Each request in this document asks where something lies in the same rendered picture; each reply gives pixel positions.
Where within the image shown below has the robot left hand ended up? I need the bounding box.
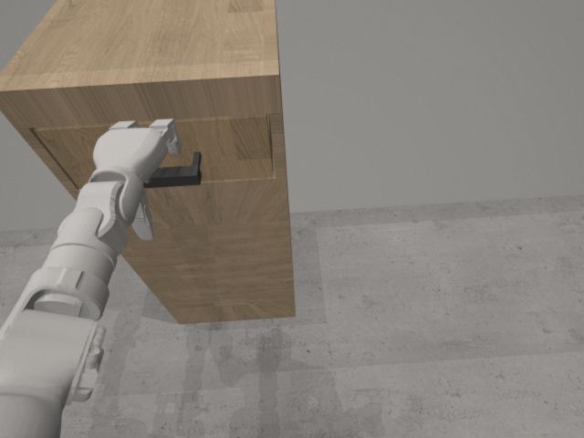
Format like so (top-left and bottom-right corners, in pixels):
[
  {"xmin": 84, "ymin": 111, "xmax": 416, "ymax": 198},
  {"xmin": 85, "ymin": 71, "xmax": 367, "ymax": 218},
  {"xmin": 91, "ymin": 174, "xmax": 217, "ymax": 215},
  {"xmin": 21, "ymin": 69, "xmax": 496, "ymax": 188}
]
[{"xmin": 93, "ymin": 119, "xmax": 182, "ymax": 241}]

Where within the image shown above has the left robot upper arm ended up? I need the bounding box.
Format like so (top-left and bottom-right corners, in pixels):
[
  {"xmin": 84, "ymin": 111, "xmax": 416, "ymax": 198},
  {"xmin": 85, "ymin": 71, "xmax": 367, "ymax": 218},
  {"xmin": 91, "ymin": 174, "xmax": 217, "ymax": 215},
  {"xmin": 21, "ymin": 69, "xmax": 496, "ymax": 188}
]
[{"xmin": 0, "ymin": 309, "xmax": 106, "ymax": 438}]

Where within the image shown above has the drawer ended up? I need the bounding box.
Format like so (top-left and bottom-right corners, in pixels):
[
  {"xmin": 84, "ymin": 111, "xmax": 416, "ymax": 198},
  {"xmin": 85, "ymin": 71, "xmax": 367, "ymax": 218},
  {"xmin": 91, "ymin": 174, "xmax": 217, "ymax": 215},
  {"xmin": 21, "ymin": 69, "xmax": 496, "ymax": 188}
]
[{"xmin": 34, "ymin": 114, "xmax": 273, "ymax": 189}]

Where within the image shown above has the robot left forearm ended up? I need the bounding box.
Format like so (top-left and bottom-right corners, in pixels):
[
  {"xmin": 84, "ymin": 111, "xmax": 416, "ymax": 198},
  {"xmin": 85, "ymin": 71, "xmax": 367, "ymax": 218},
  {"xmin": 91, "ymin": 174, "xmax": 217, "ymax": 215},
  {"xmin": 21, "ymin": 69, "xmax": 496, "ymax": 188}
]
[{"xmin": 0, "ymin": 166, "xmax": 144, "ymax": 350}]

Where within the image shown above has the handle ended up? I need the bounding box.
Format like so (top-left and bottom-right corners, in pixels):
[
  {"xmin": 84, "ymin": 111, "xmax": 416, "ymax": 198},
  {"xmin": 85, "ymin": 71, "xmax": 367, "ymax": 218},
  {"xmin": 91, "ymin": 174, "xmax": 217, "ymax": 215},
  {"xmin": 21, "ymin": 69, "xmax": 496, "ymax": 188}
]
[{"xmin": 143, "ymin": 151, "xmax": 202, "ymax": 188}]

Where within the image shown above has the cabinet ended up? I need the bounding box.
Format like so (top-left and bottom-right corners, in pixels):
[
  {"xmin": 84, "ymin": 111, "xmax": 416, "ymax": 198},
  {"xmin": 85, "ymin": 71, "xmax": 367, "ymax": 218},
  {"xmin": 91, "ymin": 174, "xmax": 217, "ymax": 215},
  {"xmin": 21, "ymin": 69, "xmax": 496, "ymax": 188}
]
[{"xmin": 0, "ymin": 0, "xmax": 296, "ymax": 325}]

